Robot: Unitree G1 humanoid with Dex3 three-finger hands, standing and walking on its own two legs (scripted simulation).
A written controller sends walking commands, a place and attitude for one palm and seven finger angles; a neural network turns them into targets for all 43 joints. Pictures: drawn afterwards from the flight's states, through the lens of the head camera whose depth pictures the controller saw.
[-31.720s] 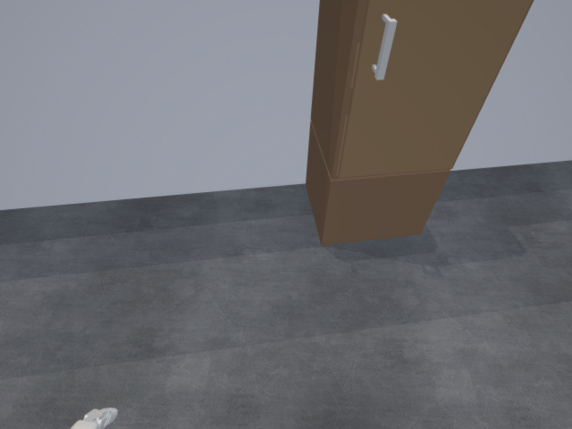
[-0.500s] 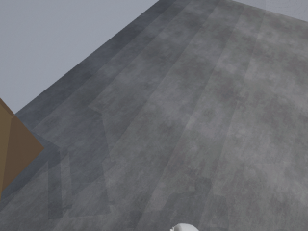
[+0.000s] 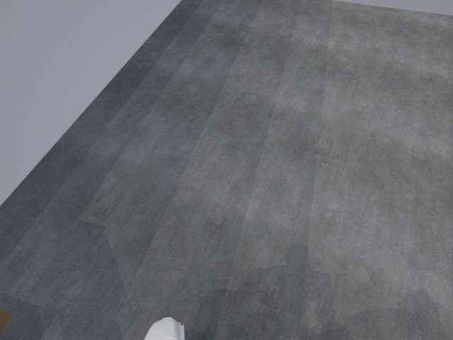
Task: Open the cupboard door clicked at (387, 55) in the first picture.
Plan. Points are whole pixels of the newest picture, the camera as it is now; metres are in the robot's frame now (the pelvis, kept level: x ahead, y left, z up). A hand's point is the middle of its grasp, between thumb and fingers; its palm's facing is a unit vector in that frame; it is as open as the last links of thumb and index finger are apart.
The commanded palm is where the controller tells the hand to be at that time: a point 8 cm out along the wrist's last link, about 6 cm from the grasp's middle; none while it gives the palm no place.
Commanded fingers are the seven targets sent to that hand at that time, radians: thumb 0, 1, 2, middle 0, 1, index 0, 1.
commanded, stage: walk to a spot facing it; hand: left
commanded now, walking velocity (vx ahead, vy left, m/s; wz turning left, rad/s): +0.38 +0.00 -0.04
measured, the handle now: out of the picture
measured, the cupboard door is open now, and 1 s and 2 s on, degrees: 46 46 46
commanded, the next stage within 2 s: turn to face it in 0.88 s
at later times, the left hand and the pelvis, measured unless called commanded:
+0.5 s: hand (128, 262) +0.30 +0.23 -0.17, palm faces -0.02 -0.99 -0.14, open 7.3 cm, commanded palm none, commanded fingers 0.00 0.90 0.90 -0.20 -0.30 -0.20 -0.30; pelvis +0.25 +0.06 +0.00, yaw -4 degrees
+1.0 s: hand (179, 163) +0.58 +0.14 -0.16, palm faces -0.17 -0.96 -0.23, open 7.1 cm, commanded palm none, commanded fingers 0.00 0.90 0.90 -0.20 -0.30 -0.20 -0.30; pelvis +0.48 -0.04 +0.00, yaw -10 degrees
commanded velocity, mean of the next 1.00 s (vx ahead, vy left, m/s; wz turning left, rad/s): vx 0.33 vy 0.00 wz -0.12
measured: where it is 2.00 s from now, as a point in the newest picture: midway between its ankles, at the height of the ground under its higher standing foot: (243, 233)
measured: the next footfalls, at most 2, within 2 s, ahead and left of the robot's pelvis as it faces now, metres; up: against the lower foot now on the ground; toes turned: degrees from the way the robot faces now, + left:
left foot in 0.24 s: +0.27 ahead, +0.14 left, +0.00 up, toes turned +7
right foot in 0.76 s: +0.49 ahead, -0.11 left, +0.00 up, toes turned -17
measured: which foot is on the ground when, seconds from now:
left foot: up 0.00-0.22, down 0.24-0.78, up 0.80-1.00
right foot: down 0.00-0.26, up 0.28-0.74, down 0.76-1.00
